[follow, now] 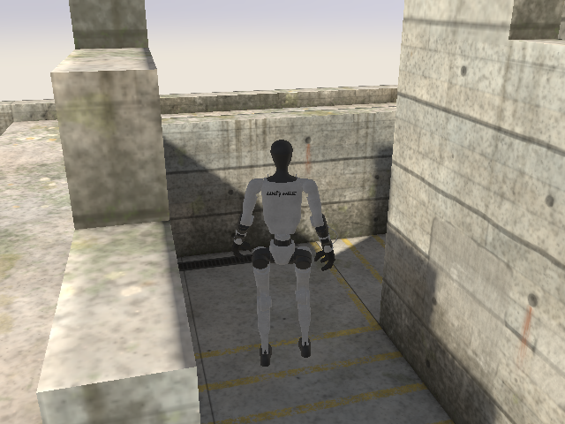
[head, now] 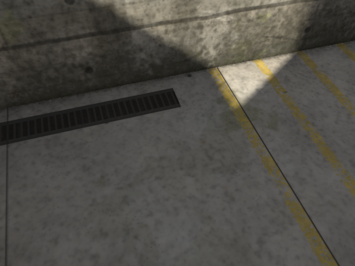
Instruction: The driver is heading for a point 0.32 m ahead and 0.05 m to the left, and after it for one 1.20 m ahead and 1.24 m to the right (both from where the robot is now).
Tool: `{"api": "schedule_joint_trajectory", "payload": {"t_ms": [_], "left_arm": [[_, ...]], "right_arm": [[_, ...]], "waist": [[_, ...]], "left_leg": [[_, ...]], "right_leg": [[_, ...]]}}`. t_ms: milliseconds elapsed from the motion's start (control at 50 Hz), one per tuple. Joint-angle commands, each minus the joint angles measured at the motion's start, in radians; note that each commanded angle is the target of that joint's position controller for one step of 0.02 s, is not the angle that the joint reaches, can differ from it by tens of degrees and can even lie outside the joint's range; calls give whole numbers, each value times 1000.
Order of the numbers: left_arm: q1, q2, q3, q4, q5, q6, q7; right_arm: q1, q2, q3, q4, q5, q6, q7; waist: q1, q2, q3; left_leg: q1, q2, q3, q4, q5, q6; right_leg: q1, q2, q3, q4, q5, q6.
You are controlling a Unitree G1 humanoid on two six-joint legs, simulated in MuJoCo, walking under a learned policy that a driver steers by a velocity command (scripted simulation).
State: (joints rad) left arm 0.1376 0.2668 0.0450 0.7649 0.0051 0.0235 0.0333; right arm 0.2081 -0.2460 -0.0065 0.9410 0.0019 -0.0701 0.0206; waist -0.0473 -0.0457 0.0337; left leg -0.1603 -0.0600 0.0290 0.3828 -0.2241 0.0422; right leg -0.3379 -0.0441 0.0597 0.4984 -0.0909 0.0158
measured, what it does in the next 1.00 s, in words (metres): lifts its right foot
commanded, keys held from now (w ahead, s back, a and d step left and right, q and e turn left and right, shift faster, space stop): no key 0.12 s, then q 0.52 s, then e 0.14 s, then w+e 0.22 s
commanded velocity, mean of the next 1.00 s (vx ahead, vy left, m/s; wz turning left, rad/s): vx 0.06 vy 0.00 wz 0.17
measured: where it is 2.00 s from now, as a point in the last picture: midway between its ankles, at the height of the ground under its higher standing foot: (201, 247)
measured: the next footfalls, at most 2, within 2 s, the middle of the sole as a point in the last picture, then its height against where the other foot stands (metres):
right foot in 1.26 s outside the picture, level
left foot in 1.74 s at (170, 231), level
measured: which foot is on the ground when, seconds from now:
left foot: down 0.00-1.00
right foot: down 0.00-0.50, up 0.52-1.00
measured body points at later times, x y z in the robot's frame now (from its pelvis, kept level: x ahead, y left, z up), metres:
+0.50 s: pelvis +0.01 +0.01 -0.01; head +0.04 +0.04 +0.44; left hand +0.11 +0.32 -0.13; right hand +0.16 -0.27 -0.12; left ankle -0.01 +0.11 -0.74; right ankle +0.06 -0.14 -0.74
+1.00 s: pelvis +0.03 +0.04 +0.01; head +0.04 +0.05 +0.46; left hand +0.08 +0.34 -0.12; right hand +0.19 -0.21 -0.11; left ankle -0.01 +0.11 -0.74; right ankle +0.06 -0.11 -0.70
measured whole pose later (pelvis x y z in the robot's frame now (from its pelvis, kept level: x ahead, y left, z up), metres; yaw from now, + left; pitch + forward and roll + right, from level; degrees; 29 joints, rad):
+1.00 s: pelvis +0.03 +0.04 +0.01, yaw +11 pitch +0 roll +0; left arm 0.18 0.29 0.07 0.94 -0.03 -0.02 0.02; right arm 0.18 -0.26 -0.05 0.90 0.00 -0.04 -0.03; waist -0.01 -0.01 0.00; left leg -0.09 -0.05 0.04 0.27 -0.19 0.08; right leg -0.36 -0.05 0.03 0.77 -0.36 0.01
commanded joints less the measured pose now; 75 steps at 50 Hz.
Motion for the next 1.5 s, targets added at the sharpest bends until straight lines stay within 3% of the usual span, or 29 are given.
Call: {"api": "schedule_joint_trajectory", "payload": {"t_ms": [20, 40, 60, 100, 220, 280, 320, 340, 380, 460, 500, 520, 540, 560, 600, 640, 760, 880, 1000, 1140, 1200, 1240, 1260, 1280, 1300, 1320, 1340, 1380, 1500], "left_arm": [[37, 168, 42, -47, 7, -9, 14], [22, 169, 43, -36, -5, -2, 13], [-2, 117, 34, -40, -13, 2, 6], [-18, 96, 28, -33, -6, 2, -1], [20, 175, 64, 1, -12, -5, 29], [73, 183, 74, 20, -1, 5, 35], [52, 184, 70, 4, 13, -8, 38], [16, 181, 65, 0, 13, -19, 37], [-101, 186, 67, -11, -4, -33, 35], [-126, 199, 71, 12, -15, -19, 32], [-80, 161, 63, 42, -30, -8, 29], [-21, 109, 50, 46, 4, -1, 22], [-143, 98, 45, -23, 20, -3, 29], [-167, 134, 56, -29, 6, -3, 35], [-113, 170, 75, 14, -8, -3, 43], [-103, 171, 80, 30, 0, -8, 47], [-53, 90, 53, 94, -11, -17, 24], [-119, 154, 47, 75, -38, -37, -2], [-100, 116, 45, 82, -41, -74, -24], [-142, 91, 23, 53, -42, -77, -67], [-81, 107, 26, 63, -40, -69, -79], [119, 177, 69, 118, -43, -60, -70], [295, 279, 108, 152, -51, -55, -53], [298, 374, 109, 129, -36, -72, -58], [258, 284, 84, 108, -27, -91, -65], [201, 232, 68, 92, -22, -104, -67], [142, 193, 57, 71, -23, -110, -68], [79, 159, 42, 41, -18, -107, -59], [158, 195, 55, 45, -24, -101, -18]], "right_arm": [[32, -129, -20, -29, -19, -9, -2], [96, -116, -16, -12, -23, -6, -2], [56, -118, -11, -9, -22, 2, -5], [-6, -127, -13, -11, -14, 20, -14], [-72, -185, -30, -30, 14, 46, -18], [-80, -154, -33, -50, 13, 74, -16], [-79, -166, -52, -60, 19, 97, -21], [-70, -175, -63, -64, 25, 109, -24], [-42, -154, -64, -67, 27, 128, -31], [7, -159, -76, -69, 17, 131, -5], [57, -178, -93, -57, 10, 132, 5], [51, -278, -118, -85, 6, 130, -11], [56, -361, -122, -123, -39, 109, -6], [40, -339, -119, -131, -56, 81, -3], [-67, -281, -110, -153, -12, 57, -20], [-78, -231, -95, -164, 8, 60, -37], [-48, -117, -45, -118, -18, 52, -54], [8, -243, -83, -70, -9, 52, -50], [30, -201, -96, -72, 1, 14, -56], [31, -233, -118, -85, 12, 11, -33], [6, -247, -124, -93, 30, 17, -24], [1, -213, -110, -102, 23, 12, -24], [-12, -155, -86, -133, -7, 8, -25], [-11, -64, -56, -205, -20, -17, -22], [-79, -169, -77, -203, 26, -45, -14], [-90, -211, -86, -207, 48, -63, -6], [-69, -214, -88, -186, 31, -70, -12], [-64, -212, -95, -174, -8, -59, -12], [-203, -130, -80, -229, -12, -37, -8]], "waist": [[4, 13, -119], [-33, -63, -151], [-8, -42, -128], [13, -11, -76], [40, -10, -97], [59, -72, -129], [82, -150, -126], [59, -104, -110], [7, -83, -77], [-7, -100, -131], [-17, -9, -112], [21, 274, -63], [-18, 373, -66], [-20, 242, -88], [40, 153, -42], [45, 162, -51], [37, 154, -102], [-40, 177, 35], [-29, 112, 26], [-19, 135, 23], [37, 130, 13], [137, 81, -87], [208, -97, -154], [147, -279, -224], [178, -115, -168], [148, -94, -83], [112, -34, -42], [61, -34, -5], [76, -25, 20]], "left_leg": [[-109, 148, -108, -15, 158, 34], [-122, 98, -69, -34, 20, 3], [-101, 84, -48, -39, -14, -16], [-105, 80, -38, -27, 23, -24], [-121, 79, -71, 77, 204, -16], [-217, 44, -43, 271, 41, -34], [-301, 46, -39, 615, -431, -61], [-316, 78, -70, 709, -461, -69], [-262, 126, -68, 579, -357, -71], [-75, 92, 26, 308, -103, -61], [39, 56, 14, 94, 53, -5], [112, 246, -287, -30, 321, 86], [36, 442, -603, -96, 466, 287], [13, 430, -594, -123, 316, 312], [7, 319, -448, -109, 126, 189], [9, 277, -403, -98, 167, 149], [79, 236, -241, -103, 235, 140], [108, 330, -391, -260, -315, 187], [288, 375, -317, -288, -203, 186], [177, 340, -95, -267, -47, 150], [87, 329, -5, -160, 37, 111], [-51, 267, 108, 150, 299, 48], [-254, 188, 174, 530, 129, -30], [-606, 7, 40, 808, -386, -72], [-715, 66, -96, 904, -330, -46], [-738, 113, -92, 870, -227, -11], [-680, 152, -93, 805, -141, -8], [-553, 182, -107, 672, -30, -27], [-469, 99, -66, 305, 262, -91]], "right_leg": [[312, -91, 75, -68, 411, -67], [339, -106, 92, -40, 371, -114], [300, -75, 72, -40, 253, -106], [252, -38, 55, -44, 213, -75], [314, -67, 39, -13, 352, -96], [345, -201, 131, -58, 445, -196], [299, -356, 240, -132, 503, -307], [250, -367, 218, -153, 461, -313], [162, -296, 96, -173, 303, -229], [131, -243, -39, -103, 253, -179], [49, -180, -125, 60, 11, -90], [-167, -64, -225, 310, -344, 17], [-301, 69, -96, 535, -620, 48], [-307, 46, 4, 646, -593, 32], [-317, 7, 29, 633, -401, 13], [-284, 11, 34, 620, -306, 26], [-121, -28, 15, 362, -183, 67], [-190, -23, -25, 232, -283, 32], [-348, -63, 9, 277, -270, -24], [-201, -53, -96, 159, -163, -37], [-33, -9, -157, 87, -110, -71], [280, 63, -179, 54, -128, -124], [484, -96, 108, -55, -267, -211], [652, -316, 704, -246, -495, -387], [610, -327, 714, -323, -592, -376], [534, -297, 596, -319, -529, -336], [444, -247, 485, -307, -397, -302], [303, -182, 350, -334, -201, -273], [207, -74, 160, -331, 147, -225]]}}
Velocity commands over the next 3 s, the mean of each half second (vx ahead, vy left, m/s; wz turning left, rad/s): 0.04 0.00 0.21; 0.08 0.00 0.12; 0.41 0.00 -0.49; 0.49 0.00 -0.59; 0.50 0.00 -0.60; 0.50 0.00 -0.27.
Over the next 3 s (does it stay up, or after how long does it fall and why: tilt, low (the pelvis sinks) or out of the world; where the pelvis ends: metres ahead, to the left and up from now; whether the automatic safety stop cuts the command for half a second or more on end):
stays up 1.02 -0.44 0.01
